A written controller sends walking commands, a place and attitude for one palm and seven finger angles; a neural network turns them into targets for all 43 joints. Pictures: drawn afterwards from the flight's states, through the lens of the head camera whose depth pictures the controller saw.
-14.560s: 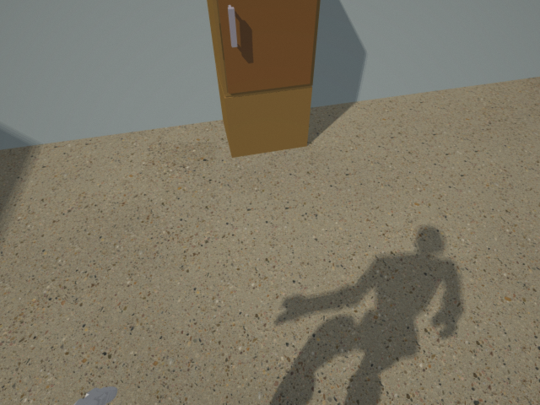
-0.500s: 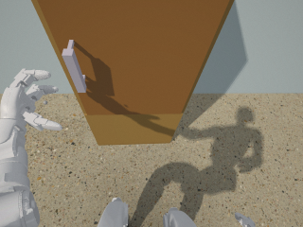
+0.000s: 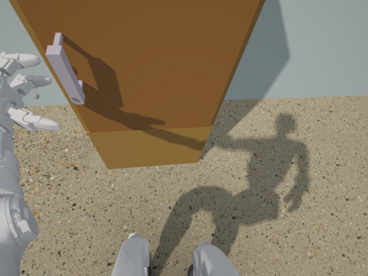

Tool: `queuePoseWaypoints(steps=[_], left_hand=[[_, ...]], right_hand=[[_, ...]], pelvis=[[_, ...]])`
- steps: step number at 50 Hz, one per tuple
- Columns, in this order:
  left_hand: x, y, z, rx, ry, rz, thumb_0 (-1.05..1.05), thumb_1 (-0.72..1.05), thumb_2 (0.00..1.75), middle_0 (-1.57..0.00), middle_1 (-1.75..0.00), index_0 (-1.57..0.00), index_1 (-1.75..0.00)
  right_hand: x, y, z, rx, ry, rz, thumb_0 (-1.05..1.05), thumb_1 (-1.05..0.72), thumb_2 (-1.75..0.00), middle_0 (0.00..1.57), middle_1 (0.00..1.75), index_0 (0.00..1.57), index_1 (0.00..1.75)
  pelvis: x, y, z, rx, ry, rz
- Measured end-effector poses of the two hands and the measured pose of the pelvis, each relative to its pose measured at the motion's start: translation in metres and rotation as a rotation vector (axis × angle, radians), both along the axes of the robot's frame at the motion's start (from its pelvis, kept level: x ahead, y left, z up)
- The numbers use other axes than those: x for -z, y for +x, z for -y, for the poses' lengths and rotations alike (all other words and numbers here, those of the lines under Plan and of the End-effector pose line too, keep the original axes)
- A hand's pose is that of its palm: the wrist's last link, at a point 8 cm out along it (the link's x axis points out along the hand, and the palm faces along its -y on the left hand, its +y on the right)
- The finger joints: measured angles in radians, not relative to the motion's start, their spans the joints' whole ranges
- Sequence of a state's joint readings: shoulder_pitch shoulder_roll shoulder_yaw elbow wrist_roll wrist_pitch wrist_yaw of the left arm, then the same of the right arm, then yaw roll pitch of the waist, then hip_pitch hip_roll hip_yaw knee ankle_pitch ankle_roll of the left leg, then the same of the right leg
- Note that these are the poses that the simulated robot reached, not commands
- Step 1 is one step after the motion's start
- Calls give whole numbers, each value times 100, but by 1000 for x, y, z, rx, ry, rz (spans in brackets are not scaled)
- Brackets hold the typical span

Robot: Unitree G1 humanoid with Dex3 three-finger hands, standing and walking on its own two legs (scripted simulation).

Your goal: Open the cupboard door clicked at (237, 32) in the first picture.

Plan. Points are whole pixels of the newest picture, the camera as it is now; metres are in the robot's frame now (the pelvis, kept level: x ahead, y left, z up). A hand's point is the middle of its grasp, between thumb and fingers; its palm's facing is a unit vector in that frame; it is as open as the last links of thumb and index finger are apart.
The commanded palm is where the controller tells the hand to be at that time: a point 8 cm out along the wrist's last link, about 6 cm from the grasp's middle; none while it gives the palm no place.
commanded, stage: move the hooked fingers beside the handle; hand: left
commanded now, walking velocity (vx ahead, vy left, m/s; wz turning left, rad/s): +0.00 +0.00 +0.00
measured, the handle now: (69, 71) +0.53 +0.24 +0.07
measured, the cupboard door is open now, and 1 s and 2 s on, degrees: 0 0 0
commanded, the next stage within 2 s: slide the fingers in behind the handle in 1.08 s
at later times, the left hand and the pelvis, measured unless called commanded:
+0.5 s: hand (28, 90) +0.48 +0.31 +0.06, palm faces +0.10 -0.99 -0.02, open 14.0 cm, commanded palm +0.46 +0.34 +0.07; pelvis +0.00 +0.01 -0.01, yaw -2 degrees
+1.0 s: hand (31, 91) +0.48 +0.30 +0.07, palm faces +0.07 -1.00 -0.02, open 14.0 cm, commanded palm +0.46 +0.33 +0.06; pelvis -0.01 +0.01 -0.01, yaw -1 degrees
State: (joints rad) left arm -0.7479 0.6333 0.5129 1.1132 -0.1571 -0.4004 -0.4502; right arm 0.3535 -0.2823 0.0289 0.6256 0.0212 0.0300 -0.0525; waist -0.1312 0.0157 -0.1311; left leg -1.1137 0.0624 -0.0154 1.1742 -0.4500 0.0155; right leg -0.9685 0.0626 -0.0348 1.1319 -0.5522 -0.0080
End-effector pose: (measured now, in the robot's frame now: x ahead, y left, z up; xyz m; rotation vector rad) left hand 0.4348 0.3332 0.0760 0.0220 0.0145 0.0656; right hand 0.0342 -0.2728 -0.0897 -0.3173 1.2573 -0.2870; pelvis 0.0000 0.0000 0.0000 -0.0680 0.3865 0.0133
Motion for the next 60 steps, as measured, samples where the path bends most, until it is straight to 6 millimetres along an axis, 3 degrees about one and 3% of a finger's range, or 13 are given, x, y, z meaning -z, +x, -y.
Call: queuePoseWaypoints(steps=[16,22,29,36,41,51,60], left_hand=[[8,38,-4,7,-14,-12,-1,-50,30,-30,-120,-30,-120],[20,29,-17,-15,-18,-59,-1,-50,30,-30,-120,-30,-120],[1,14,-29,-23,-9,43,-1,-50,30,-30,-120,-30,-120],[13,10,-17,45,-26,-60,-1,-50,30,-30,-120,-30,-120],[17,13,-8,11,-40,2,-1,-50,30,-30,-120,-30,-120],[7,17,-17,-3,4,-19,-1,-50,30,-30,-120,-30,-120],[7,18,-4,14,-26,-2,-1,-50,30,-30,-120,-30,-120]], right_hand=[[6,-26,0,38,-22,-83,1,-91,-90,21,30,20,30],[5,-27,-9,48,-4,-88,1,-91,-90,21,30,20,30],[1,-17,-17,30,11,-82,1,-91,-90,21,30,20,30],[-4,3,-19,-19,-6,-28,1,-91,-90,21,30,20,30],[-4,10,-17,-38,-23,2,1,-91,-90,21,30,20,30],[1,-9,-18,-8,-2,-39,1,-91,-90,21,30,20,30],[5,-26,-16,16,9,-89,1,-91,-90,21,30,20,30]], pelvis=[[12,-3,-3,14,-16,-59],[10,0,-7,24,-17,-61],[5,3,-11,11,-24,-40],[1,1,-16,-11,-29,-25],[5,-4,-17,-7,-27,-27],[6,-6,-15,-3,-28,-25],[7,-5,-10,0,-20,-31]])
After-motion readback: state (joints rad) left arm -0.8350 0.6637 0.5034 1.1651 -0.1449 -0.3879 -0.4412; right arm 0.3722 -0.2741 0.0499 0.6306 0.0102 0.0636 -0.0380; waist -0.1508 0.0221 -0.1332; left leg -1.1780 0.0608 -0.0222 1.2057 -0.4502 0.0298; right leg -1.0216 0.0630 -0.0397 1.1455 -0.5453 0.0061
